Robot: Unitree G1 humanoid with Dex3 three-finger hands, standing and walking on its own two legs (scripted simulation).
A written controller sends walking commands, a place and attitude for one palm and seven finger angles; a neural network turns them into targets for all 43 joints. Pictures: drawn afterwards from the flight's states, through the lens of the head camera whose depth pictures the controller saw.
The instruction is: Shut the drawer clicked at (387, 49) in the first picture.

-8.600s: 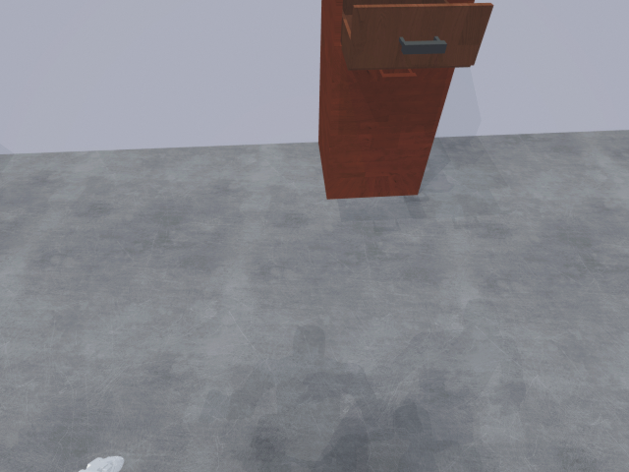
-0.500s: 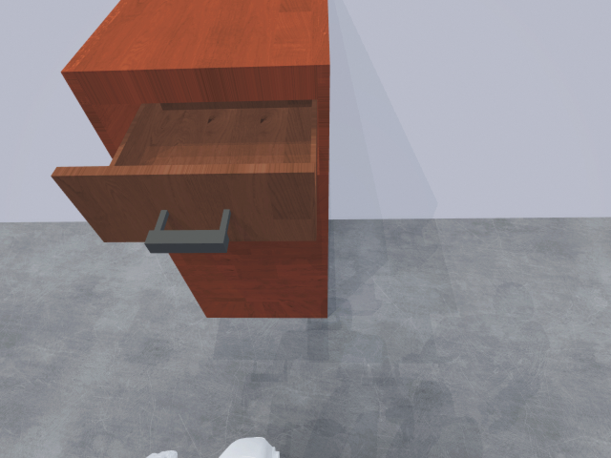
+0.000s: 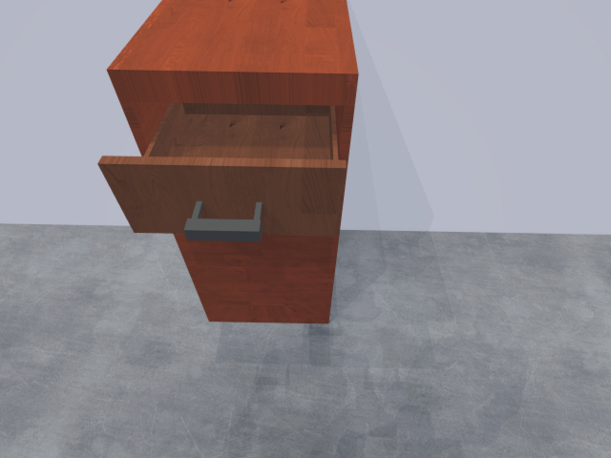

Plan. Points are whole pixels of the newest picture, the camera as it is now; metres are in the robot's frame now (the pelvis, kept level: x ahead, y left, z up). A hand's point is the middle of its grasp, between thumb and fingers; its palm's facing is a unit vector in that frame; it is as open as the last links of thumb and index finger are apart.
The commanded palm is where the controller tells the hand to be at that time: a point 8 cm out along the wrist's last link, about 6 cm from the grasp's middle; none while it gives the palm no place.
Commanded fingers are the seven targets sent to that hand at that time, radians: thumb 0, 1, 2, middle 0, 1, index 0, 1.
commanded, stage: come to a stop and stand still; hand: left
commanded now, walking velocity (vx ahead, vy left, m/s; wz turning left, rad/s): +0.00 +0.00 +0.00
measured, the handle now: (226, 219) +0.47 +0.17 +0.02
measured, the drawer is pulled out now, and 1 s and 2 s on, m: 0.17 0.17 0.17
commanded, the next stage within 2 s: look again from close up in 0.50 s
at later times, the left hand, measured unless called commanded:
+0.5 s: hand out of the picture -0.04 +0.13 -0.17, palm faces +0.05 -0.99 -0.16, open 7.3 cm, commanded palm none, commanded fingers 0.00 0.90 0.90 -0.20 -0.30 -0.20 -0.30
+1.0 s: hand out of the picture +0.01 +0.19 -0.18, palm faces +0.05 -0.97 -0.23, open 7.4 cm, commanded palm none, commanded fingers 0.00 0.90 0.90 -0.20 -0.30 -0.20 -0.30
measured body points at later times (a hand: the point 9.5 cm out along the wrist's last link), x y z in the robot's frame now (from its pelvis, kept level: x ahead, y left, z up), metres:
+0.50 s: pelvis -0.02 -0.02 +0.00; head -0.02 -0.03 +0.45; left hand -0.04 +0.18 -0.16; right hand -0.09 -0.22 -0.16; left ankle +0.03 +0.10 -0.74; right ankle -0.04 -0.12 -0.74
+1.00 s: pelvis -0.02 +0.00 -0.01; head -0.02 +0.01 +0.44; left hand +0.01 +0.24 -0.16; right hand +0.05 -0.23 -0.15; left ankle +0.03 +0.10 -0.74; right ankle -0.04 -0.12 -0.74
